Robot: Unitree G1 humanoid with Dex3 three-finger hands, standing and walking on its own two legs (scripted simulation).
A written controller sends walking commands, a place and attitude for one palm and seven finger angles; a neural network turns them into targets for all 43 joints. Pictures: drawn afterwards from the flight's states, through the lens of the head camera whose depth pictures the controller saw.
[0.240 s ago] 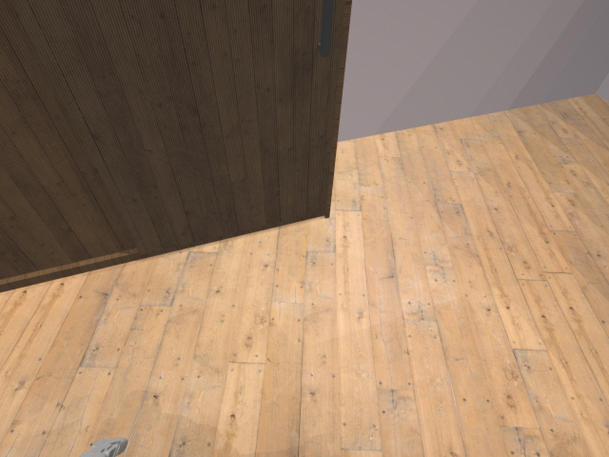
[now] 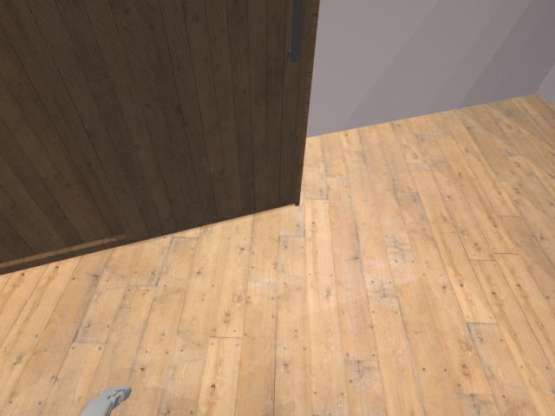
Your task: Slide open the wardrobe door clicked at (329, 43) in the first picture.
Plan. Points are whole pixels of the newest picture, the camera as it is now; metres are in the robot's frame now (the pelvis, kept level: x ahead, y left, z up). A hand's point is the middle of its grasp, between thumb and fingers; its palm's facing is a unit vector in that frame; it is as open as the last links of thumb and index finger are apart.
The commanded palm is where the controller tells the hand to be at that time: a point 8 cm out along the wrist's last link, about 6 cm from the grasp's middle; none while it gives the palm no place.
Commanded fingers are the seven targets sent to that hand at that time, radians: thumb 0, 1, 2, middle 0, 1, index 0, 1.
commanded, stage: stand and wait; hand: right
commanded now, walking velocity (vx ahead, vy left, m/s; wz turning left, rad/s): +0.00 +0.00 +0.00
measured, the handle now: (294, 23) +1.19 +0.00 +0.12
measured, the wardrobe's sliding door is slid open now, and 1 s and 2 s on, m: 0.00 0.00 0.00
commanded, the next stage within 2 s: look at it before walking up in 0.58 s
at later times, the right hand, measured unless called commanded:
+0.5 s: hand out of the picture +0.05 -0.24 -0.15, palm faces -0.03 +0.94 -0.34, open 7.4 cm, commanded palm none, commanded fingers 0.00 -0.90 -0.90 0.20 0.30 0.20 0.30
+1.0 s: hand out of the picture +0.06 -0.23 -0.15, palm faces -0.03 +0.94 -0.33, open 7.4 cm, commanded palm none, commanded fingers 0.00 -0.90 -0.90 0.20 0.30 0.20 0.30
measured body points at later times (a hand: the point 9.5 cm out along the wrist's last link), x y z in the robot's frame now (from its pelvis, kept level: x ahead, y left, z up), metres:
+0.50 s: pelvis -0.01 +0.01 +0.00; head -0.01 +0.01 +0.45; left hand +0.05 +0.31 -0.13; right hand +0.06 -0.29 -0.13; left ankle -0.02 +0.13 -0.74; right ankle -0.02 -0.11 -0.74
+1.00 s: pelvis -0.01 +0.01 +0.01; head -0.01 +0.02 +0.46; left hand +0.06 +0.31 -0.13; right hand +0.06 -0.28 -0.13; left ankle -0.02 +0.13 -0.74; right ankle -0.02 -0.11 -0.74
